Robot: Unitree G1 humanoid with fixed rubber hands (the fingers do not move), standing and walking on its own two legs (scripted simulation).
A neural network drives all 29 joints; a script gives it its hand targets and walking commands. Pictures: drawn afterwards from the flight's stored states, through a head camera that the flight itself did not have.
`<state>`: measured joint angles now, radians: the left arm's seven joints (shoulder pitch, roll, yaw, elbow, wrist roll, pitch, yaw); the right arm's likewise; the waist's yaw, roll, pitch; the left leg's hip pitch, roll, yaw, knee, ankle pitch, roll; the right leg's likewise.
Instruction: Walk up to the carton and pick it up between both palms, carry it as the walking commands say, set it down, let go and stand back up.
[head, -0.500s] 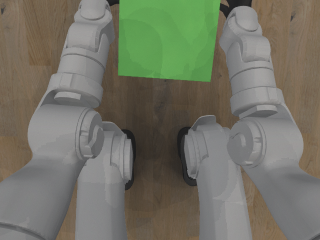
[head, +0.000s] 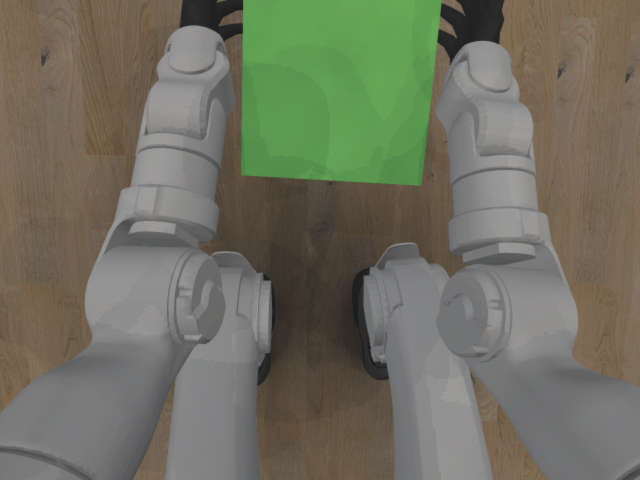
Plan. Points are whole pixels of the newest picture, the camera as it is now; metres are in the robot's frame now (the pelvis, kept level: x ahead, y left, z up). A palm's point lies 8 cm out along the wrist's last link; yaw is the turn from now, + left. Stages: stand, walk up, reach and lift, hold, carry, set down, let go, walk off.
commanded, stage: reach and lift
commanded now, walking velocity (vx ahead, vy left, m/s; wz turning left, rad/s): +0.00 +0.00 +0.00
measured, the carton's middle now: (336, 48) +0.55 -0.03 -0.18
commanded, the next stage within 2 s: none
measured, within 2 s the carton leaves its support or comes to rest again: neither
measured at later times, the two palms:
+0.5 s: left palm (176, 16) +0.52 +0.10 -0.04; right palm (513, 38) +0.50 -0.15 -0.03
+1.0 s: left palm out of the picture +0.50 +0.10 +0.04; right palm (580, 26) +0.48 -0.15 +0.05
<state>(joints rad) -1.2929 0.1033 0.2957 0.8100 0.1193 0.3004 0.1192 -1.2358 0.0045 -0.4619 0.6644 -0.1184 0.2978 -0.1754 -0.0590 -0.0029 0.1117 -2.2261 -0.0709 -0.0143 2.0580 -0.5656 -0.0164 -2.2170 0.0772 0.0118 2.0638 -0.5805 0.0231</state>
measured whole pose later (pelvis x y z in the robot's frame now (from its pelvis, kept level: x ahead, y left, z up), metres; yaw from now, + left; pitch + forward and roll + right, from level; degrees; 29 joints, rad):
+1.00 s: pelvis +0.00 +0.01 +0.10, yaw +0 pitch +39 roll -1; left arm -1.09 -0.03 0.39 0.75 0.27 0.37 0.09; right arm -1.03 0.11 -0.56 0.62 -0.24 0.35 -0.11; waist -0.07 0.01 -0.09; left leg -1.92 -0.08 -0.03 1.73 -0.50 0.00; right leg -1.90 0.07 0.03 1.73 -0.52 0.03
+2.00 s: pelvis +0.03 +0.01 +0.22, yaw +0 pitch +29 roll -1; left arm -0.79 -0.12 0.37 0.70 0.28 0.32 0.09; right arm -0.74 0.19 -0.52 0.58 -0.26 0.30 -0.09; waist -0.07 0.01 -0.12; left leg -1.37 -0.08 -0.05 1.32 -0.45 0.01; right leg -1.34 0.06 0.04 1.30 -0.46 0.03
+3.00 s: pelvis +0.06 +0.02 +0.34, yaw +0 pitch +10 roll -1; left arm -0.51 -0.20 0.35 0.59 0.34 0.38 0.07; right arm -0.49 0.23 -0.43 0.52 -0.32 0.37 -0.07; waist -0.07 -0.01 -0.04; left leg -0.61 -0.06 -0.07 0.72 -0.27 0.02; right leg -0.59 0.04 0.07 0.69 -0.27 0.02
